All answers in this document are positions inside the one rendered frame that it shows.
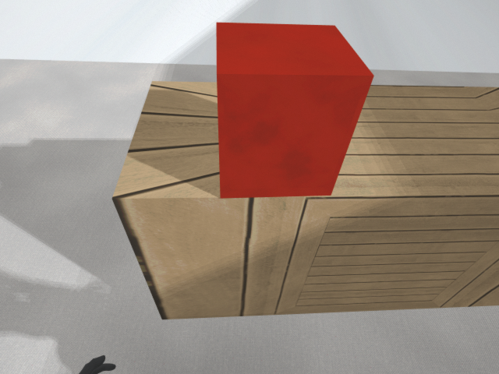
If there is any pedestal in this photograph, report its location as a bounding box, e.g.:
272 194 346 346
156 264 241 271
112 81 499 319

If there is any carton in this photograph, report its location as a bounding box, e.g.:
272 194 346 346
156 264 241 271
216 23 374 198

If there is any left robot hand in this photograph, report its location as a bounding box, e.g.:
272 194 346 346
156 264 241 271
79 355 116 374

